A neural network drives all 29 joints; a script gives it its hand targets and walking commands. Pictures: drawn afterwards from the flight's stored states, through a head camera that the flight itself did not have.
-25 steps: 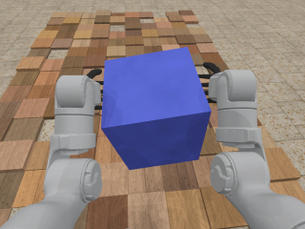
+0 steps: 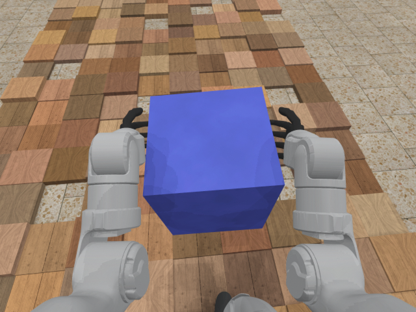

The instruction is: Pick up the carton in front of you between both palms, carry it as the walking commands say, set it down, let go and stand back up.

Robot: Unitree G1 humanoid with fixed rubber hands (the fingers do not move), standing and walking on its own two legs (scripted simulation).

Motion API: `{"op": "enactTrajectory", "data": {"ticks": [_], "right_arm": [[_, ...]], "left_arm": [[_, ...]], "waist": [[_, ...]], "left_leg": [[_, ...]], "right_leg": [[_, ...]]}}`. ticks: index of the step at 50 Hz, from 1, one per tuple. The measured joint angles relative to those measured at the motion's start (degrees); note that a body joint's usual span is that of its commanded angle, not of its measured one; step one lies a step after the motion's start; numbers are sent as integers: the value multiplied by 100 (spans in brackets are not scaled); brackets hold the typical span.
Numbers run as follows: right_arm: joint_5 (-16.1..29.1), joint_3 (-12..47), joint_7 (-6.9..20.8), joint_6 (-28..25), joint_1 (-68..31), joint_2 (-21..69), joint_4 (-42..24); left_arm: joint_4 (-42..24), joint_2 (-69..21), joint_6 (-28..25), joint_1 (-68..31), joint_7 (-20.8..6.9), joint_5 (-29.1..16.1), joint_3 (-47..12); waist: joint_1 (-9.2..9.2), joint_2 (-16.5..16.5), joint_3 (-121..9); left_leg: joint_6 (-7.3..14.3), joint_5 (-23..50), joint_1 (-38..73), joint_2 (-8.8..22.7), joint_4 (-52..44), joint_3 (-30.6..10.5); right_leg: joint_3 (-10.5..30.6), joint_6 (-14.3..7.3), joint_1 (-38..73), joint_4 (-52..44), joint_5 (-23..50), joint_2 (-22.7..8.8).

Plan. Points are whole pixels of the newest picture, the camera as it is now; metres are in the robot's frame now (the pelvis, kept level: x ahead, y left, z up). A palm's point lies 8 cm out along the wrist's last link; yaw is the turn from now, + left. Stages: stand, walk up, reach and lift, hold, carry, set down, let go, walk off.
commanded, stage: carry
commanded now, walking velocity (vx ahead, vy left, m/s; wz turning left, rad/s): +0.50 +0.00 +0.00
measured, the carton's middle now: (212, 169) +0.38 +0.00 +0.03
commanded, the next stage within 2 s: none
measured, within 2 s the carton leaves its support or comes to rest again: neither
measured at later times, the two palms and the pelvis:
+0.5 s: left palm (136, 46) +0.68 +0.18 +0.12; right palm (255, 47) +0.67 -0.12 +0.13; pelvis +0.34 +0.04 -0.01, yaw -2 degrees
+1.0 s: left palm out of the picture +1.05 +0.16 +0.15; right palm out of the picture +1.04 -0.13 +0.14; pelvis +0.66 +0.02 -0.02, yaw +0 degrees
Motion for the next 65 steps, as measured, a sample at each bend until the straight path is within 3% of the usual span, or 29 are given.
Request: {"op": "enactTrajectory", "data": {"ticks": [2, 5, 9, 15, 21, 23, 24, 25, 27, 30, 38, 42, 46, 48, 49, 52, 54, 61, 65], "right_arm": [[-9, 28, 15, 8, 94, -5, 14], [-106, 21, 6, 81, 163, 90, -107], [-196, -5, -37, 100, 106, 154, -320], [-249, -63, -25, 151, 137, 179, -457], [-327, -20, 41, 294, 643, 281, -522], [-352, 50, 53, 331, 801, 334, -528], [-383, 99, 53, 339, 825, 377, -524], [-416, 152, 48, 288, 862, 422, -524], [-406, 250, 16, 255, 908, 447, -477], [-269, 268, -43, 340, 1087, 443, -610], [8, 305, -194, 142, 901, 304, -587], [83, 319, -228, 51, 502, 172, -321], [153, 299, -263, 143, -41, -6, -130], [203, 253, -252, 249, -314, -155, -73], [239, 196, -238, 303, -443, -241, -49], [265, 20, -189, 518, -705, -353, -19], [174, -95, -186, 698, -820, -271, -124], [-201, -338, -128, 963, -911, 50, -679], [-246, -327, -83, 975, -944, 15, -640]], "left_arm": [[75, 0, -29, 60, 50, -61, -41], [-28, 47, -12, 220, 124, -261, -81], [-172, 71, -54, 199, 246, -446, -75], [-143, -3, -46, 123, 209, -387, 4], [-154, -210, 82, 562, 82, -118, -44], [-256, -215, 150, 788, 24, -66, -104], [-319, -160, 192, 854, -31, -54, -138], [-324, -74, 184, 865, -83, -64, -189], [-321, 21, 196, 905, -127, -90, -224], [-467, -28, 310, 1045, -24, -155, -254], [-536, -35, 114, 860, -1, -119, -195], [-303, 117, -3, 491, -1, -178, -154], [-109, 285, 33, -30, 50, -278, -113], [14, 293, 55, -312, 88, -292, -85], [71, 270, 49, -446, 109, -276, -87], [106, 210, 201, -714, 232, -270, -58], [-79, 195, 360, -706, 242, -290, 15], [-699, 9, 617, -666, 351, -327, 357], [-581, 20, 620, -782, 373, -323, 372]], "waist": [[178, -93, 55], [345, -190, 119], [434, -218, 113], [384, -66, -235], [242, 122, -665], [167, 166, -697], [121, 120, -737], [18, -62, -752], [-97, -266, -662], [-180, -282, -521], [-297, -167, -347], [-310, -127, -356], [-277, -88, -363], [-173, 51, -299], [-94, 170, -222], [161, 72, 0], [267, -5, 104], [426, -107, 91], [434, -95, -79]], "left_leg": [[5, 231, -739, -48, 1348, -177], [5, 614, -1587, 96, 1589, -239], [-64, 782, -2342, 326, 678, -242], [-153, 2140, -2914, 559, -448, -137], [-85, 3423, -2273, 501, -2215, 210], [-79, 3673, -1679, 469, -2703, 432], [53, 3147, -1401, 431, -2723, 505], [221, 2496, -1379, 288, -2496, 539], [348, 2046, -1401, 134, -2118, 608], [361, 1871, -1167, 31, -2147, 639], [344, 1401, -244, -61, -2777, 501], [230, 1018, 294, 2, -2930, 381], [78, 422, 761, 93, -2720, 324], [7, 60, 705, 272, -1865, 375], [-30, 348, 407, 384, -990, 265], [-36, 316, -838, 139, 1637, -250], [4, 506, -1502, 108, 2072, -319], [-126, 976, -2840, 390, 646, -208], [-125, 1785, -2875, 390, -666, -48]], "right_leg": [[52, -8, 195, 18, -193, -14], [132, -8, 615, -281, -322, -27], [231, 29, 1110, -600, -532, -67], [374, 194, 1857, -794, -1084, -28], [299, 380, 2848, -745, -1471, 18], [163, 314, 2927, 0, -1041, -62], [183, 344, 2766, 703, -729, -158], [372, 426, 2440, 1518, -1011, -251], [792, 531, 1594, 3014, -1576, -225], [906, 568, 526, 3599, -1498, -333], [834, 671, -1098, 2360, -815, -758], [683, 569, -1215, 1615, -404, -659], [311, 364, -765, 465, 30, -359], [108, 242, -337, 15, 424, -138], [44, 162, -294, 176, 313, -66], [124, 60, -63, 328, -208, -68], [195, 161, 220, 85, -274, -86], [334, 165, 1168, -531, -721, -142], [419, 334, 1732, -610, -1179, -168]]}}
